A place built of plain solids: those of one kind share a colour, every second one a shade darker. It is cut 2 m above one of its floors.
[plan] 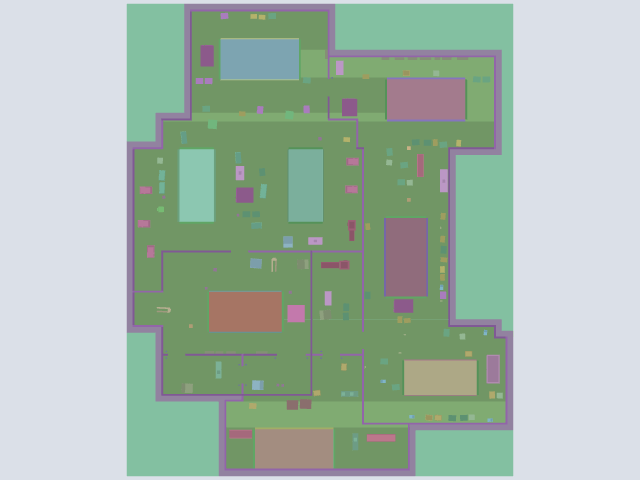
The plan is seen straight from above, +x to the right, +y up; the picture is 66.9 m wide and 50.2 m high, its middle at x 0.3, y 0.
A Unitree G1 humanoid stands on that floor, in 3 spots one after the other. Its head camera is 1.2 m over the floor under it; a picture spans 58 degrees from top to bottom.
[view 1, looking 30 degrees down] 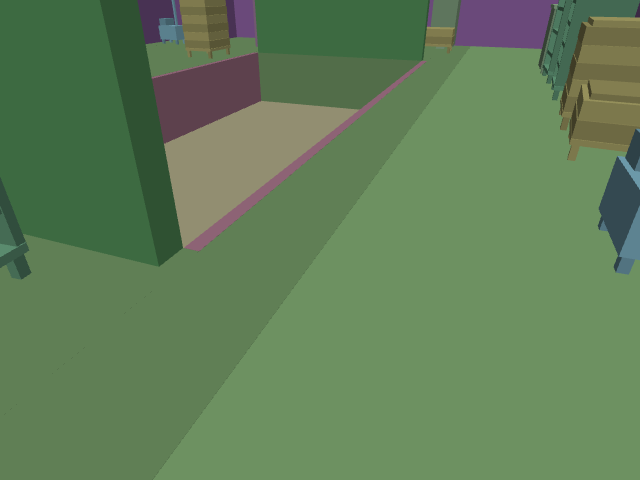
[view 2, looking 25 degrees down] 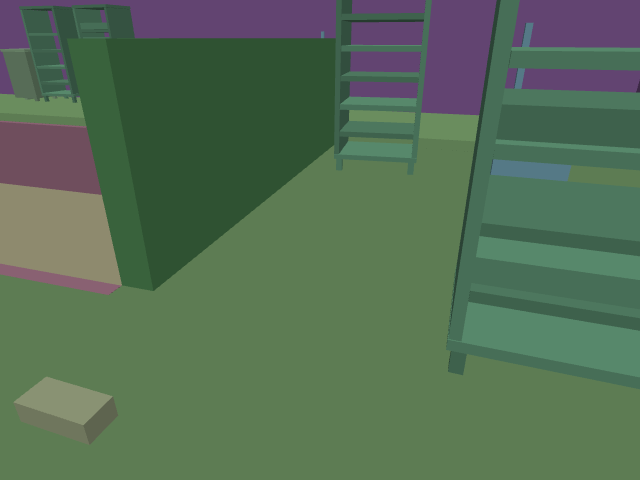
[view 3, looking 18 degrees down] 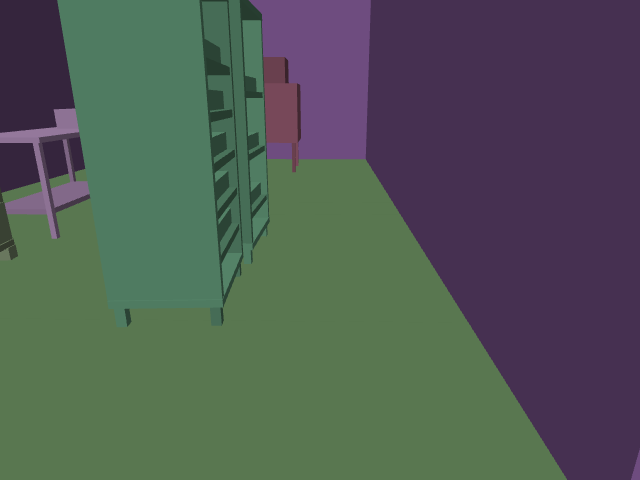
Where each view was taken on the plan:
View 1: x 7.50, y -17.60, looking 21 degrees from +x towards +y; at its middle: floor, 2.40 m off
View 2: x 7.50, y -11.00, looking -73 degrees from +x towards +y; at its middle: floor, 2.84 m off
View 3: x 3.90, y -10.50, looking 91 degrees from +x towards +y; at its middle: floor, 3.89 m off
